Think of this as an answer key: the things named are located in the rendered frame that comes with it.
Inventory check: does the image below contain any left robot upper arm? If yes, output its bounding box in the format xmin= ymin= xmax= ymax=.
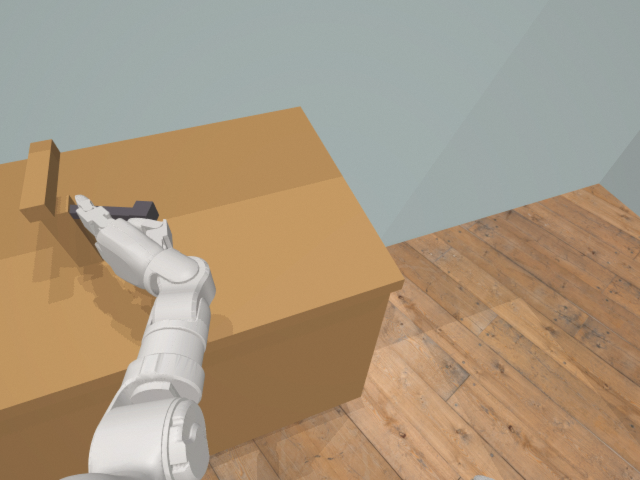
xmin=60 ymin=397 xmax=210 ymax=480

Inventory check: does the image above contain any counter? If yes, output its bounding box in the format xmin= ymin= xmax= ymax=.
xmin=0 ymin=106 xmax=405 ymax=480

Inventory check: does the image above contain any tap lever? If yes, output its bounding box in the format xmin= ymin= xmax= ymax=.
xmin=69 ymin=201 xmax=159 ymax=221

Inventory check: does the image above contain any left robot hand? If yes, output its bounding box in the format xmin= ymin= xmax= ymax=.
xmin=75 ymin=195 xmax=173 ymax=290

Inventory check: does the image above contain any robot left forearm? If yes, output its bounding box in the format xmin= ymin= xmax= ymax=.
xmin=88 ymin=248 xmax=216 ymax=473

